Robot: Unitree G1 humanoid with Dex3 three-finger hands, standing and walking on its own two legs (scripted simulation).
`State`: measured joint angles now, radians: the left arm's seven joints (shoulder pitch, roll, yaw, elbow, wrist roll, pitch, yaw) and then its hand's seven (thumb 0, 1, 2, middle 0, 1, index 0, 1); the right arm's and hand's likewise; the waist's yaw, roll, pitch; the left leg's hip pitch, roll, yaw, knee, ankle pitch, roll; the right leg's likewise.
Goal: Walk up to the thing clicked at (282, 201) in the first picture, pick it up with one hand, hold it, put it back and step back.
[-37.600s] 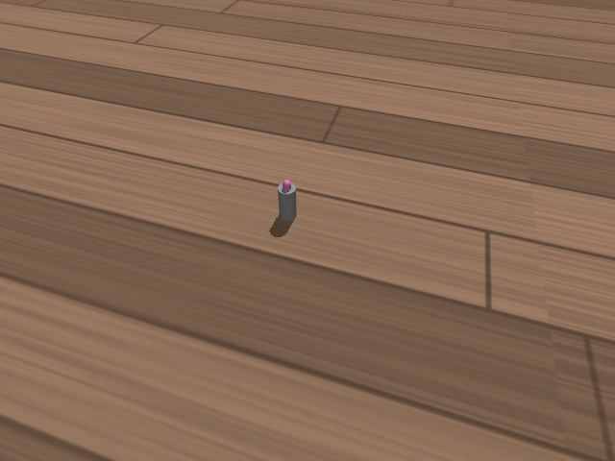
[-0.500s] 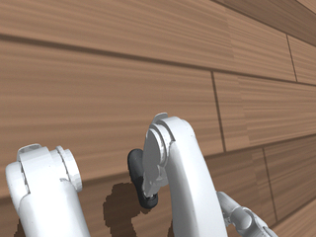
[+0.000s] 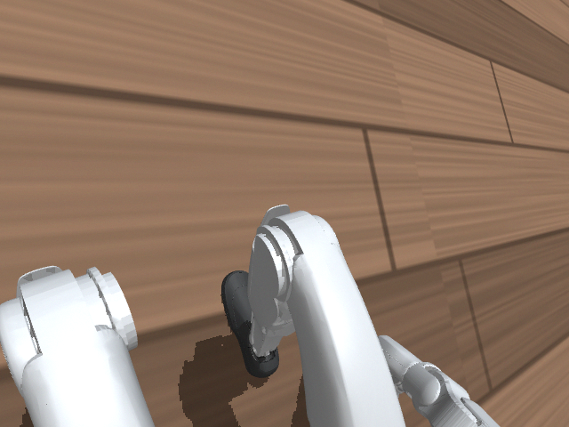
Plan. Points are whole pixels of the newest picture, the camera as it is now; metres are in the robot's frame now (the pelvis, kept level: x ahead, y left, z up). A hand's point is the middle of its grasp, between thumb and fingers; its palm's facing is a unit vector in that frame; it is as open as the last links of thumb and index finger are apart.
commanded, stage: open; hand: left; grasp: from the side
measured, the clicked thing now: out of the picture +0.48 +0.29 -0.19
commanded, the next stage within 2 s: withdraw in 0.02 s
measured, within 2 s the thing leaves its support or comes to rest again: rests again in 1.04 s
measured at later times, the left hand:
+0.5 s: hand out of the picture +0.47 +0.36 -0.10, palm faces +0.47 -0.88 -0.04, open 17.2 cm
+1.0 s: hand out of the picture +0.39 +0.41 -0.01, palm faces +0.34 -0.83 -0.44, open 17.5 cm
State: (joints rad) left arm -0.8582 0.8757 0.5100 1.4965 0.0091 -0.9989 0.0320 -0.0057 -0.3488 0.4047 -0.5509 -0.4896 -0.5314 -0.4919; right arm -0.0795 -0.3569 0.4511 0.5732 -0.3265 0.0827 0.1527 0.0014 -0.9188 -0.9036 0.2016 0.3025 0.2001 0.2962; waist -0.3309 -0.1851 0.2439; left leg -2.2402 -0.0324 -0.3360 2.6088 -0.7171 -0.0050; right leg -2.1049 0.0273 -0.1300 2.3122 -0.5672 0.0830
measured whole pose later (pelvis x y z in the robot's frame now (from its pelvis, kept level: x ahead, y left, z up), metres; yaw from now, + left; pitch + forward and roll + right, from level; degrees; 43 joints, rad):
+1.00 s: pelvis +0.01 +0.00 +0.06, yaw +6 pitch +31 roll -11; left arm -0.61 0.75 0.46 1.00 0.16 -0.30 -0.06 -0.01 -0.56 0.05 -0.06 -0.05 -0.05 -0.06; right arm 0.15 -0.31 0.09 0.61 -0.06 0.21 0.12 0.00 -0.90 -0.91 0.20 0.30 0.20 0.30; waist -0.14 0.01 -0.09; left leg -2.21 0.00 -0.13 2.35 -0.69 0.04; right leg -2.13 -0.03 0.01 2.18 -0.60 0.04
